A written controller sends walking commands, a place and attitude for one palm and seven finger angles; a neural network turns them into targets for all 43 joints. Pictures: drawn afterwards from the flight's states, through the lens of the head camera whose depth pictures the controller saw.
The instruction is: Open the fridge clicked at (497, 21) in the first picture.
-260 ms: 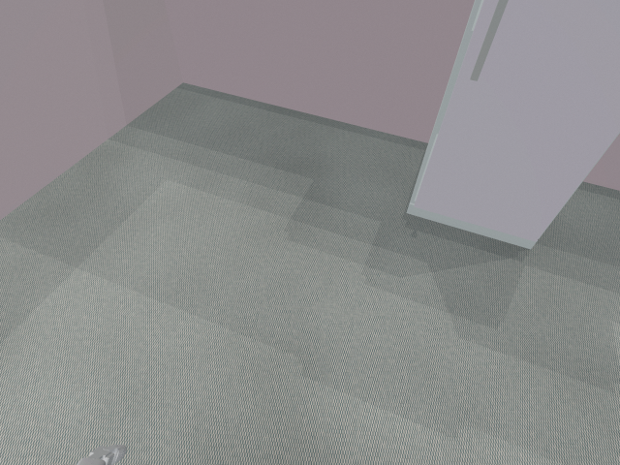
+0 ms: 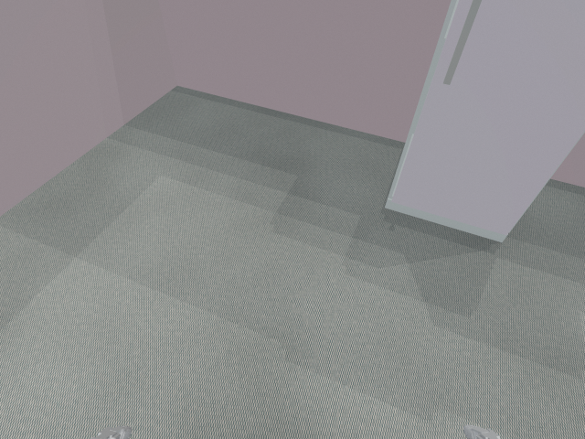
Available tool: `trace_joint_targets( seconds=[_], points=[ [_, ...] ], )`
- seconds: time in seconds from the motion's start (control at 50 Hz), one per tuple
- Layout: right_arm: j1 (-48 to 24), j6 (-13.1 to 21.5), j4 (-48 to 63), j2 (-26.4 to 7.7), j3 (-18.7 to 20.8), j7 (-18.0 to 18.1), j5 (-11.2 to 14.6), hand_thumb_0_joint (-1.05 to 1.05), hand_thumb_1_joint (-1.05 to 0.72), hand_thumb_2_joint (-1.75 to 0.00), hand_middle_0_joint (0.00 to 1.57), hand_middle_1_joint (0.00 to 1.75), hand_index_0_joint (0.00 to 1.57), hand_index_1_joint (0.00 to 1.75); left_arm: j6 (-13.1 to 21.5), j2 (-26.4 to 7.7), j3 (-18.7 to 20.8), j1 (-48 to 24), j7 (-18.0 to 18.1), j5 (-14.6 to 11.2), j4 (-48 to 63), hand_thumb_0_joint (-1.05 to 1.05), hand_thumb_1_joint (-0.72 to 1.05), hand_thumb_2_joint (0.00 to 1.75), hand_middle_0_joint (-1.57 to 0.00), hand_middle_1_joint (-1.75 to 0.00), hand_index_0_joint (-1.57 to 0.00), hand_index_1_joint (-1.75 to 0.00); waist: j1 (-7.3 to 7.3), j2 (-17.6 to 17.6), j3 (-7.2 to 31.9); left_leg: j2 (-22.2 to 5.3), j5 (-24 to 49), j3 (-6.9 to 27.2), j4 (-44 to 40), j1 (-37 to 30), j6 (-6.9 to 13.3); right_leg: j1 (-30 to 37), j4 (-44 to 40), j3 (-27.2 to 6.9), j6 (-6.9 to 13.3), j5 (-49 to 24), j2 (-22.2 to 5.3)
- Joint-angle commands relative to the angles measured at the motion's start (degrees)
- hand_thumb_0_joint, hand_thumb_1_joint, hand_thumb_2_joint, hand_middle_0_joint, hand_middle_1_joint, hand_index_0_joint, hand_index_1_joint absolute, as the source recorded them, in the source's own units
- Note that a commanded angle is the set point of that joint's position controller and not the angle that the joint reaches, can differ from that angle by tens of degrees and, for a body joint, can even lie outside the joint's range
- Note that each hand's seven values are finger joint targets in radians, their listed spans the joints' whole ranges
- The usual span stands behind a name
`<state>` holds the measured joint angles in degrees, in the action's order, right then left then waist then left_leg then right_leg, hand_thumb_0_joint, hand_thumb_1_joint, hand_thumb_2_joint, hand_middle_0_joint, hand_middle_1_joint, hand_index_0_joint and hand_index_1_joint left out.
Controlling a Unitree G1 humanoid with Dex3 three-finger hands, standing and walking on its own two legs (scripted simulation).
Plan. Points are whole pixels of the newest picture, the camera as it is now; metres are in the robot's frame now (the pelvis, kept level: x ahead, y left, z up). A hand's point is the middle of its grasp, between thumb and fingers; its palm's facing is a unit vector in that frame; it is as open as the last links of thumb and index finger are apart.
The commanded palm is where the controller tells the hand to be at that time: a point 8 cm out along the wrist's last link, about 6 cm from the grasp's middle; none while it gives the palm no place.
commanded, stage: stand and wait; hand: left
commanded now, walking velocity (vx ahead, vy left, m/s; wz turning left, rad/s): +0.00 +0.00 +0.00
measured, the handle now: (466, 29) +1.21 -0.45 +0.10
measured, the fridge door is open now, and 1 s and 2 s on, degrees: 0 0 0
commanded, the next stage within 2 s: look at it before walking up in 0.58 s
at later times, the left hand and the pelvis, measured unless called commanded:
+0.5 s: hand out of the picture +0.06 +0.24 -0.15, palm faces -0.03 -0.94 -0.34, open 7.3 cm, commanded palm none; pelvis -0.01 -0.01 +0.01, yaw +0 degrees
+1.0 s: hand out of the picture +0.06 +0.22 -0.15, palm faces -0.04 -0.94 -0.33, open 7.3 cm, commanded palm none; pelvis -0.02 -0.02 +0.01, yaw +0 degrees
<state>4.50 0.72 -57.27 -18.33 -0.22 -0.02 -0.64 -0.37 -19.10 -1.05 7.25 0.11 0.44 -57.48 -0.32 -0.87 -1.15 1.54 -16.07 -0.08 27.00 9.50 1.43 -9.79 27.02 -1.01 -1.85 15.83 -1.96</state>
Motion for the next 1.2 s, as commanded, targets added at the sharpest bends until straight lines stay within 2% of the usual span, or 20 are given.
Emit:
trace_joint_targets(
  seconds=[0.0,0.1,0.28,0.36,0.5,0.72,0.78,0.88,1.18],
  points=[
    [-2.88,1.29,2.99,-12.58,3.15,0.74,-0.16,0.0,-0.9,-0.9,0.2,0.3,0.2,0.3,1.5,-11.97,3.13,-2.65,0.75,0.24,3.71,0.0,0.9,0.9,-0.2,-0.3,-0.2,-0.3,0.43,1.14,4.42,-7.56,16.23,5.08,-5.11,-1.38,1.16,1.17,-3.48,-3.32,3.31,-14.09,-4.6],
    [-2.81,1.29,1.85,-12.56,3.07,0.73,-0.08,0.0,-0.9,-0.9,0.2,0.3,0.2,0.3,1.67,-12.03,3.15,-2.29,0.74,0.16,2.79,0.0,0.9,0.9,-0.2,-0.3,-0.2,-0.3,0.35,1.1,5.22,-7.66,16.23,5.17,-5.41,-2.2,1.0,2.03,-4.31,-3.59,3.42,-14.78,-4.94],
    [-2.44,1.23,-0.22,-13.03,2.75,0.69,0.08,0.0,-0.9,-0.9,0.2,0.3,0.2,0.3,1.57,-12.29,3.04,-2.25,0.62,0.13,0.95,0.0,0.9,0.9,-0.2,-0.3,-0.2,-0.3,0.15,1.75,3.22,-7.89,12.43,5.54,-7.51,-1.39,0.84,1.88,-6.21,-4.0,3.33,-11.52,-4.88],
    [-1.84,1.26,-1.18,-13.18,2.62,0.66,0.13,0.0,-0.9,-0.9,0.2,0.3,0.2,0.3,1.71,-12.45,3.03,-2.29,0.63,0.09,0.27,0.0,0.9,0.9,-0.2,-0.3,-0.2,-0.3,0.28,0.69,4.43,-8.09,12.78,5.49,-7.73,-2.18,0.68,2.54,-6.5,-4.23,3.43,-12.09,-5.04],
    [-1.64,1.2,-2.15,-13.32,2.5,0.55,0.17,0.0,-0.9,-0.9,0.2,0.3,0.2,0.3,1.61,-12.42,2.9,-2.62,0.56,0.15,-0.37,0.0,0.9,0.9,-0.2,-0.3,-0.2,-0.3,0.16,0.75,2.05,-8.01,9.34,5.91,-9.24,-1.08,0.56,1.21,-7.85,-4.78,3.34,-8.37,-4.83],
    [-1.07,1.2,-2.64,-13.08,2.44,0.51,0.22,0.0,-0.9,-0.9,0.2,0.3,0.2,0.3,1.91,-12.47,3.0,-2.78,0.58,0.23,-0.58,0.0,0.9,0.9,-0.2,-0.3,-0.2,-0.3,0.39,-0.05,3.02,-8.15,10.79,5.77,-8.84,-1.75,0.28,1.32,-8.34,-5.19,3.54,-9.83,-4.91],
    [-1.11,1.3,-2.83,-13.14,2.43,0.56,0.16,0.0,-0.9,-0.9,0.2,0.3,0.2,0.3,1.94,-12.34,2.98,-2.77,0.59,0.17,-0.66,0.0,0.9,0.9,-0.2,-0.3,-0.2,-0.3,0.42,0.31,3.61,-8.31,12.09,5.43,-8.84,-2.43,0.2,1.76,-8.06,-5.06,3.52,-11.59,-5.01],
    [-1.42,1.26,-2.96,-13.02,2.37,0.56,0.18,0.0,-0.9,-0.9,0.2,0.3,0.2,0.3,1.86,-12.3,3.01,-2.54,0.57,0.2,-0.77,0.0,0.9,0.9,-0.2,-0.3,-0.2,-0.3,0.21,1.15,2.46,-8.3,10.59,5.44,-9.37,-1.95,0.17,1.2,-8.58,-5.18,3.44,-9.92,-4.87],
    [-1.24,1.26,-3.0,-13.19,2.32,0.68,0.26,0.0,-0.9,-0.9,0.2,0.3,0.2,0.3,2.04,-12.51,2.98,-2.3,0.59,0.16,-1.09,0.0,0.9,0.9,-0.2,-0.3,-0.2,-0.3,0.34,1.09,3.99,-8.57,13.76,5.27,-9.05,-3.67,0.0,2.56,-8.68,-4.94,3.51,-13.62,-5.07]
  ],
)
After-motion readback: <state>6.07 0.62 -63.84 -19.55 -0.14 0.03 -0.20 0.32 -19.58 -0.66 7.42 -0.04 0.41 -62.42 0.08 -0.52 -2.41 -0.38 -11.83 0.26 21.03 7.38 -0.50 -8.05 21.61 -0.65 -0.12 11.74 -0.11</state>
